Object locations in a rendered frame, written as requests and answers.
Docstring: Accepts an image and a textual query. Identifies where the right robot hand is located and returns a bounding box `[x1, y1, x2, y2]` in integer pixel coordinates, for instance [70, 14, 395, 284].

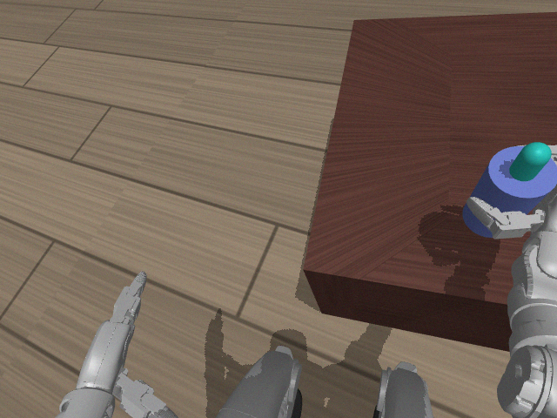
[466, 145, 557, 239]

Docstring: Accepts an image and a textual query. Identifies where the bottle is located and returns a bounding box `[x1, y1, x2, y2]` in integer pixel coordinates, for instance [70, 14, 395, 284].
[462, 142, 557, 238]

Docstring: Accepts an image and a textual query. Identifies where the left robot arm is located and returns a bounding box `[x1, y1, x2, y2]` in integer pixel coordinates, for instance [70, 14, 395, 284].
[55, 388, 115, 418]

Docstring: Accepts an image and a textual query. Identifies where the left robot hand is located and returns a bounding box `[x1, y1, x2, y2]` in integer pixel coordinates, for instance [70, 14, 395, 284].
[75, 271, 178, 418]

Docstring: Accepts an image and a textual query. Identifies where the right robot arm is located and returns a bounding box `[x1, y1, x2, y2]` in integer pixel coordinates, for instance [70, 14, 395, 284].
[497, 231, 557, 418]

